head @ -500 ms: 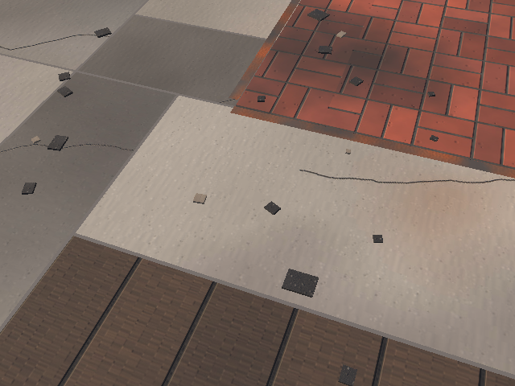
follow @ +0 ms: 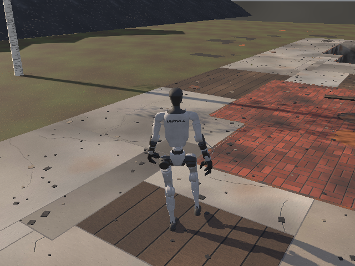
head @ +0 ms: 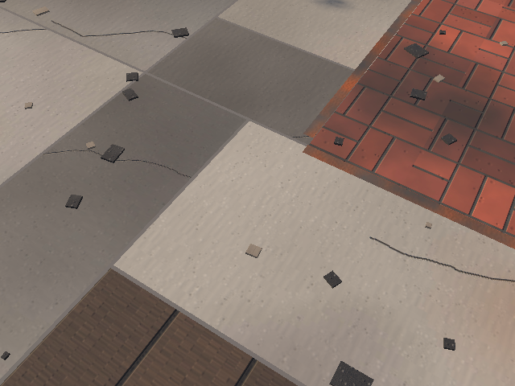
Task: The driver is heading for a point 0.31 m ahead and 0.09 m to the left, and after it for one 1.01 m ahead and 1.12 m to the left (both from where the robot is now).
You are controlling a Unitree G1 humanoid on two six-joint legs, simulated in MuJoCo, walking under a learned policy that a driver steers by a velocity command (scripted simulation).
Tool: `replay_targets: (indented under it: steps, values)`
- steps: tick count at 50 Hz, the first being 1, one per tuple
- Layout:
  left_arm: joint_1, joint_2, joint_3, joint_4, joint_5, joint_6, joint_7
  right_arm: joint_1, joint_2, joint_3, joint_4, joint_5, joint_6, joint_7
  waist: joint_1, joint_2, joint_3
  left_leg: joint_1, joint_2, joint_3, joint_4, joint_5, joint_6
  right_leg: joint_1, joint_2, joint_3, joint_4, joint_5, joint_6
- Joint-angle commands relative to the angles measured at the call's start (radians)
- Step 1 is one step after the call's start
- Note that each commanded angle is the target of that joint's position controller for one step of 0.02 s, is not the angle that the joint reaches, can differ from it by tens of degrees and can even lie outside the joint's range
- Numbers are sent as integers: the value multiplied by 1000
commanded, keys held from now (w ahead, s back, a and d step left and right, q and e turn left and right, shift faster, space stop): w+q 0.48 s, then q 0.36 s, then w+q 0.16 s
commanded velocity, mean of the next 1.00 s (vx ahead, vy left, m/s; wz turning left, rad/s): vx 0.37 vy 0.00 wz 0.58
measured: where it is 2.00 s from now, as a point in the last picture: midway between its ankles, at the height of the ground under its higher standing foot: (131, 301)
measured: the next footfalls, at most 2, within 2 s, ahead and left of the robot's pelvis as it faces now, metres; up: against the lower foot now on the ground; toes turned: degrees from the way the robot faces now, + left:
right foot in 0.26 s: +0.33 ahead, -0.13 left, +0.00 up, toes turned +10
left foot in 0.74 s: +0.48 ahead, +0.14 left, +0.00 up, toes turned +28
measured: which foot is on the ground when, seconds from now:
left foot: down 0.00-0.26, up 0.28-0.72, down 0.74-1.00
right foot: up 0.00-0.24, down 0.26-0.74, up 0.76-1.00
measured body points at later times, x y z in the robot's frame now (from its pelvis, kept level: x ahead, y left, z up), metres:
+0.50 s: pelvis +0.28 -0.04 +0.00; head +0.30 -0.05 +0.45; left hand +0.26 +0.24 -0.12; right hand +0.46 -0.27 -0.13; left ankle +0.26 +0.09 -0.66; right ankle +0.29 -0.13 -0.75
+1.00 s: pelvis +0.41 +0.05 -0.01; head +0.43 +0.08 +0.44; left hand +0.38 +0.34 -0.13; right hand +0.64 -0.13 -0.12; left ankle +0.44 +0.12 -0.75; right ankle +0.52 -0.09 -0.68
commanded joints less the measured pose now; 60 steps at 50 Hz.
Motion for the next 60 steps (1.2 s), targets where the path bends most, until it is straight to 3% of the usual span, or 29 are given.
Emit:
replay_targets:
  steps: [1,6,8,10,11,12,13,14,15,16,17,19,23,26,30,33,35,36,37,38,39,40,41,42,44,46,49,55,60]
  values:
    - [-75,64,9,-83,-4,0,-5,57,-147,-30,-53,0,-9,-4,-11,79,-3,11,247,-233,-97,318,97,-39,34,-41,-104,116,17]
    - [-213,71,-4,-152,-14,-11,-11,127,-155,-31,-57,-13,-2,-14,-61,96,-1,129,258,-277,-29,421,89,-53,80,-38,-251,144,1]
    - [-226,84,-6,-174,-19,-20,-11,124,-167,-35,-66,-19,-1,-21,-55,107,0,153,273,-306,10,464,77,-7,95,-28,-315,119,-16]
    - [-133,111,1,-160,-23,-30,-6,64,-189,-41,-88,-21,-2,-27,5,120,-18,103,269,-314,72,541,38,170,121,-23,-397,61,-44]
    - [-30,137,12,-130,-24,-37,3,36,-202,-44,-98,-21,-7,-22,48,115,-65,68,248,-309,161,635,17,322,151,-35,-420,27,-62]
    - [110,166,24,-96,-19,-50,15,14,-203,-44,-104,-12,-15,-12,121,65,-143,9,190,-267,340,627,-7,523,127,-21,-483,61,-90]
    - [269,238,42,-89,4,-57,34,20,-138,-26,-137,1,-25,-2,174,-31,-293,-119,130,-204,605,367,-28,763,-88,188,-505,-128,-137]
    - [263,321,60,-97,19,-43,36,154,-47,-9,-163,34,-19,-5,92,-273,-398,-422,-26,-85,868,-376,-59,976,-350,642,-603,-162,-258]
    - [204,241,53,-104,1,-27,30,138,-141,-17,-136,-6,-3,-15,69,-137,-310,-517,73,-76,966,-334,-47,866,-326,710,-633,-303,-266]
    - [138,148,31,-117,-9,-25,28,62,-151,-22,-136,-19,4,-7,63,-25,-160,-517,116,-65,956,-229,-51,712,-274,536,-657,-294,-240]
    - [102,106,19,-113,-8,-28,24,17,-133,-19,-145,-21,6,2,52,9,-86,-496,148,-51,915,-169,-59,611,-219,390,-681,-171,-218]
    - [125,93,12,-86,-11,-39,26,0,-114,-17,-153,-37,27,22,33,-68,-43,-452,183,-32,870,-139,-74,517,-149,204,-715,5,-182]
    - [182,111,22,-54,-28,-72,14,-83,-89,-8,-198,-37,53,47,27,-69,-40,-521,206,-11,842,-66,-91,528,-154,63,-758,188,-200]
    - [199,110,23,-39,-28,-70,15,-180,-77,1,-240,-37,53,55,30,-54,-2,-569,210,24,726,16,-113,534,-139,-60,-748,423,-202]
    - [201,131,27,-30,-35,-59,19,-277,-38,25,-275,-31,43,68,47,-80,-11,-403,176,123,431,168,-104,503,-90,-219,-678,604,-161]
    - [229,165,39,-21,-40,-42,29,-286,-66,18,-291,-43,45,68,53,-92,-37,-345,145,152,337,104,-74,585,-121,-232,-577,695,-141]
    - [229,187,47,-22,-43,-24,40,-210,-95,5,-278,-55,39,60,24,-91,-83,-259,105,154,278,29,-36,622,-130,-237,-407,778,-130]
    - [219,193,48,-28,-47,-13,41,-112,-110,-6,-248,-63,28,50,-20,-50,-140,-146,74,152,195,79,-14,602,-112,-252,-234,715,-112]
    - [248,189,48,-39,-45,-9,37,-20,-168,-24,-226,-73,15,31,-63,51,-215,40,151,45,133,330,26,469,-71,-265,19,443,-67]
    - [340,67,22,-84,-22,1,28,-31,-281,-48,-243,-53,13,17,34,253,-305,289,463,-290,295,1028,128,175,56,-254,330,-501,-25]
    - [342,112,25,-97,-25,24,32,33,-309,-66,-269,1,31,12,-37,214,-474,373,546,-513,211,989,284,59,137,-76,495,-527,-7]
    - [273,125,26,-99,-24,33,33,-24,-260,-57,-280,7,48,1,-27,100,-373,280,505,-428,149,779,262,7,81,-21,493,-428,-7]
    - [201,120,22,-112,-26,32,34,-101,-200,-39,-286,8,57,-6,-10,79,-233,133,448,-355,102,650,226,0,56,-19,430,-345,-8]
    - [173,120,23,-114,-18,36,37,-140,-160,-26,-279,4,62,-9,24,60,-149,31,382,-309,67,574,175,18,36,-12,352,-298,-6]
    - [216,126,25,-108,0,62,29,-163,-135,-19,-281,-3,63,-9,61,89,-147,-89,308,-269,-2,295,128,121,31,-13,254,-239,-4]
    - [208,112,23,-115,2,72,18,-156,-160,-30,-281,-13,54,1,62,81,-159,-131,275,-293,-55,36,124,145,42,-16,193,-203,-4]
    - [141,110,24,-138,5,68,11,-133,-182,-41,-277,-18,50,6,41,103,-116,-147,263,-364,-121,-260,123,95,48,-7,86,-161,6]
    - [36,106,22,-169,-3,43,14,-41,-193,-50,-252,-20,41,9,-7,116,-81,-84,267,-446,-129,-339,113,48,71,9,-91,-114,12]
    - [5,108,16,-196,-17,20,13,-31,-207,-57,-254,-27,39,18,-11,138,-69,-133,244,-490,-80,-376,117,164,127,4,-237,-193,-11]
Keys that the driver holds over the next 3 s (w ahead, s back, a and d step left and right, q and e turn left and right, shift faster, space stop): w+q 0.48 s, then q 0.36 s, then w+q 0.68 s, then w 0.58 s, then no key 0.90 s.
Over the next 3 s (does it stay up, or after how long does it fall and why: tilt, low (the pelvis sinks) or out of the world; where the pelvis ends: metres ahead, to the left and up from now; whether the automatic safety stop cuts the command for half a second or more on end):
stays up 0.81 0.55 0.00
